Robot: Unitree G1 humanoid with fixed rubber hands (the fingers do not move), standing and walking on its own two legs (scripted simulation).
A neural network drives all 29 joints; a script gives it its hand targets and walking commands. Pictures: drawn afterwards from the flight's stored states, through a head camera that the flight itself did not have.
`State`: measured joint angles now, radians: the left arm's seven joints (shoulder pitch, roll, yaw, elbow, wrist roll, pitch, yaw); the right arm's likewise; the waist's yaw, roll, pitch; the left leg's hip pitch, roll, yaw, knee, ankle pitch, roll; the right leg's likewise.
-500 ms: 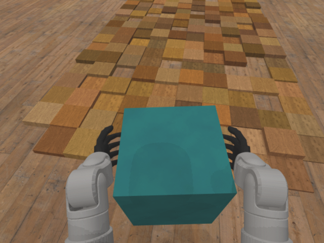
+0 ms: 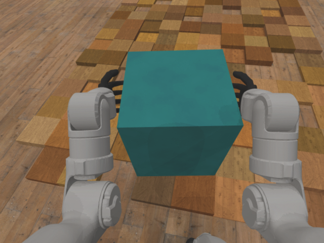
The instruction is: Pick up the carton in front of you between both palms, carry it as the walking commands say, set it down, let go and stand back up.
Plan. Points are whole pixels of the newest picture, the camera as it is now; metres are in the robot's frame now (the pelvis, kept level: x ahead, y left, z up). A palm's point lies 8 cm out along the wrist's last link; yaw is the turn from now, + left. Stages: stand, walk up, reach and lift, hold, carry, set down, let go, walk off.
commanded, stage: carry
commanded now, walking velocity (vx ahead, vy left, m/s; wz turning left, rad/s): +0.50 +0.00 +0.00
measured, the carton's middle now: (175, 119) +0.38 +0.00 +0.09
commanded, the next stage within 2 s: none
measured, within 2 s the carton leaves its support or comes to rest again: neither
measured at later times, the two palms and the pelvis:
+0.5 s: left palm (133, 20) +0.74 +0.14 +0.17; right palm (225, 24) +0.71 -0.16 +0.16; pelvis +0.33 +0.02 +0.04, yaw -1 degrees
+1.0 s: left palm out of the picture +1.04 +0.16 +0.24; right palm out of the picture +1.07 -0.14 +0.23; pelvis +0.67 -0.03 +0.08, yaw +0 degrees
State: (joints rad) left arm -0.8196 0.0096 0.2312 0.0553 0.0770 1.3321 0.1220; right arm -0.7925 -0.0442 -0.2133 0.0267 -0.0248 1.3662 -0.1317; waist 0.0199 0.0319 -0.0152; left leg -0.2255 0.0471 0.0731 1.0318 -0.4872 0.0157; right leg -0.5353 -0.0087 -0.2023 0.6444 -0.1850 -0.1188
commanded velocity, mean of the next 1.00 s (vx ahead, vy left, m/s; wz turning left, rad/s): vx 0.50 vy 0.00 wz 0.00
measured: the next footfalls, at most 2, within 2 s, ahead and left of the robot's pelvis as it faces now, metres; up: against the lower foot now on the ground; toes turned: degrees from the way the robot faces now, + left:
left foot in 0.36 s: +0.42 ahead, +0.10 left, +0.04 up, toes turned +3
right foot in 0.72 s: +0.65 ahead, -0.09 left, +0.04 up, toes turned -5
